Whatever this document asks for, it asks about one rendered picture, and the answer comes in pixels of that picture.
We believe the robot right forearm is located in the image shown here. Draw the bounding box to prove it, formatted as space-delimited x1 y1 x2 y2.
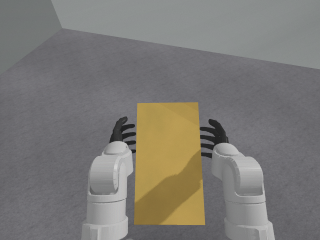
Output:
211 143 275 240

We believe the carton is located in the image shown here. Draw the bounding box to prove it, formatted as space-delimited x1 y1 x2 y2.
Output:
134 102 205 225

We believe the robot left hand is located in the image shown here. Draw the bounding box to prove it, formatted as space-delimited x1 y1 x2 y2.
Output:
109 116 136 154

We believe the robot left forearm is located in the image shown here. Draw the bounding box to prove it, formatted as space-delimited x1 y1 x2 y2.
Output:
81 141 134 240

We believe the robot right hand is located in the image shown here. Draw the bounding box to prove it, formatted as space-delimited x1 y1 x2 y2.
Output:
199 119 229 159

